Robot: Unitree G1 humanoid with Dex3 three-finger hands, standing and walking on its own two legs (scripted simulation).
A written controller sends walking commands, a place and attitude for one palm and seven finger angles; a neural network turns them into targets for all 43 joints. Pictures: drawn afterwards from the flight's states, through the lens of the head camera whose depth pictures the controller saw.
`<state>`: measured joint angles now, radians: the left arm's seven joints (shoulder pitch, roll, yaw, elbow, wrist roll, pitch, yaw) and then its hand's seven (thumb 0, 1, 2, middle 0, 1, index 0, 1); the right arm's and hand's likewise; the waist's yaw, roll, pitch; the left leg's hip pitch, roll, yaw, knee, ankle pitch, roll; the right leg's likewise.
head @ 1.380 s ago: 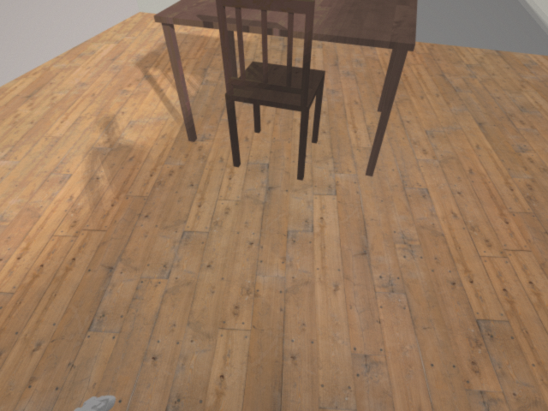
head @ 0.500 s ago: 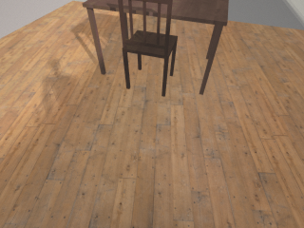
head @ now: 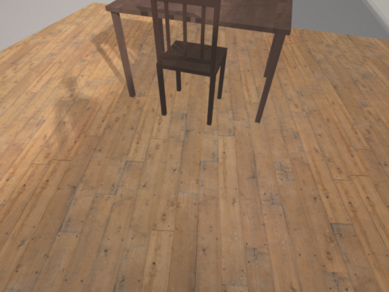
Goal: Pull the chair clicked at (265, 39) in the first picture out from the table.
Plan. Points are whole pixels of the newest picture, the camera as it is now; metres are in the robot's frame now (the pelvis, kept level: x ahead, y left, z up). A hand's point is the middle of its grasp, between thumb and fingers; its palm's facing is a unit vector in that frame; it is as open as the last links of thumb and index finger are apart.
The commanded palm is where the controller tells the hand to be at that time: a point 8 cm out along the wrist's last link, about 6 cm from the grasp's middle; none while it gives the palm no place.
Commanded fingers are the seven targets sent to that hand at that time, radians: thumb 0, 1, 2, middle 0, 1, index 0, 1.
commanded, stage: look at it before walking up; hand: left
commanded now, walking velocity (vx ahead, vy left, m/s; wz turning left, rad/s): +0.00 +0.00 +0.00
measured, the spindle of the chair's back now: (184, 31) +1.49 +0.15 -0.09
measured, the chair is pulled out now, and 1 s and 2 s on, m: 0.00 0.00 0.00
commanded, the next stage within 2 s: walk to a spot facing it in 0.06 s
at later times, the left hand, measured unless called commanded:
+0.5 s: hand out of the picture +0.01 +0.22 -0.20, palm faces +0.09 -0.98 -0.15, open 7.3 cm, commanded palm none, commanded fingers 0.00 0.90 0.90 -0.20 -0.30 -0.20 -0.30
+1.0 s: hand (128, 212) +0.37 +0.23 -0.19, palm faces +0.05 -0.99 -0.15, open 7.3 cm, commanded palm none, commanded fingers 0.00 0.90 0.90 -0.20 -0.30 -0.20 -0.30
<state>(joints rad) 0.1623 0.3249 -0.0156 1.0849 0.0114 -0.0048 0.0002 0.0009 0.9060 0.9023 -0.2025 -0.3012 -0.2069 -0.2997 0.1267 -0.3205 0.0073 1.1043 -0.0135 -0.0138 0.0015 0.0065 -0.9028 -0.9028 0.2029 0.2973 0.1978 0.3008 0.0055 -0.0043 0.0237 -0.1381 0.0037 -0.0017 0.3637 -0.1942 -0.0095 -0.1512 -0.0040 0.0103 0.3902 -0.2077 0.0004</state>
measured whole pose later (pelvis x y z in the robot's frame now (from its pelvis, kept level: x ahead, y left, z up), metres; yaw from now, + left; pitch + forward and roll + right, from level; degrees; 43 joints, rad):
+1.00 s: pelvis +0.25 +0.05 -0.03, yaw +7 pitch +0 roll +0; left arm 0.08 0.16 0.04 0.99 0.02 -0.05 -0.02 0.00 0.92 0.90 -0.20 -0.30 -0.20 -0.30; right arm 0.56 -0.07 -0.01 1.20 -0.02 -0.08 -0.03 0.00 -0.90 -0.90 0.20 0.30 0.20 0.30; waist -0.07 0.00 0.06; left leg 0.15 -0.04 0.03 0.40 -0.50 0.05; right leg -0.46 -0.01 -0.14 0.61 -0.17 -0.06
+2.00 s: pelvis +0.64 +0.16 -0.01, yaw +2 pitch -1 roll +1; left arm 0.17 0.18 0.07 1.01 0.03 0.02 -0.02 0.00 0.92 0.90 -0.19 -0.30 -0.20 -0.30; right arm 0.41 -0.13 -0.03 1.11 -0.03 -0.07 -0.02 0.00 -0.91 -0.90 0.20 0.30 0.19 0.30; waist -0.02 -0.02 0.05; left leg 0.03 0.02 0.32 0.33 -0.33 0.03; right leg -0.57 -0.11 -0.09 0.84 -0.16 0.00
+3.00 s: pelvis +0.77 +0.13 +0.00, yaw -15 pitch +1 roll +0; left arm 0.22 0.19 0.05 1.06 0.02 0.02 -0.03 0.00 0.91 0.90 -0.20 -0.30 -0.20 -0.30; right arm 0.45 -0.13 -0.02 1.11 -0.04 -0.04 -0.02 0.00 -0.91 -0.90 0.20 0.30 0.20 0.30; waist -0.06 -0.02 0.03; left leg -0.08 0.05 0.15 0.34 -0.28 -0.01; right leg -0.38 -0.07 -0.07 0.71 -0.35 0.00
